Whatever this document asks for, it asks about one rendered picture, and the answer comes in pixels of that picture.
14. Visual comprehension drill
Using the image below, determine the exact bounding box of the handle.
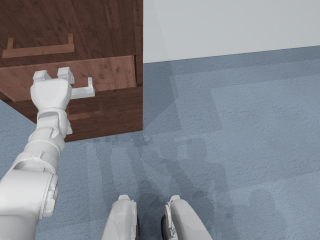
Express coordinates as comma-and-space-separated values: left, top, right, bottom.
70, 77, 95, 100
67, 110, 105, 123
2, 44, 78, 65

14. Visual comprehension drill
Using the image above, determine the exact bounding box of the cabinet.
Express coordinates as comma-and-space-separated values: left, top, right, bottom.
0, 0, 144, 143

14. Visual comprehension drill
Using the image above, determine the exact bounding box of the left robot forearm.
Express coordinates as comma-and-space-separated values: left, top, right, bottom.
0, 107, 68, 190

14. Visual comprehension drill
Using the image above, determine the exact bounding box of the left robot shin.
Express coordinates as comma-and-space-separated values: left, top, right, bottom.
111, 195, 136, 240

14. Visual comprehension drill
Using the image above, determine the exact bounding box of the robot left thigh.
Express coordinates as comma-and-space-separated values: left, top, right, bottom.
100, 199, 137, 240

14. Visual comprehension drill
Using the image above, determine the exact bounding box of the robot left upper arm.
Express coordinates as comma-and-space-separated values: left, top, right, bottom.
0, 169, 59, 240

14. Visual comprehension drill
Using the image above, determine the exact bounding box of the left robot hand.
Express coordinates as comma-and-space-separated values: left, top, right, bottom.
30, 67, 75, 135

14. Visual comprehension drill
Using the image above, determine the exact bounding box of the drawer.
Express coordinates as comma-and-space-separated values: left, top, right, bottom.
0, 55, 136, 102

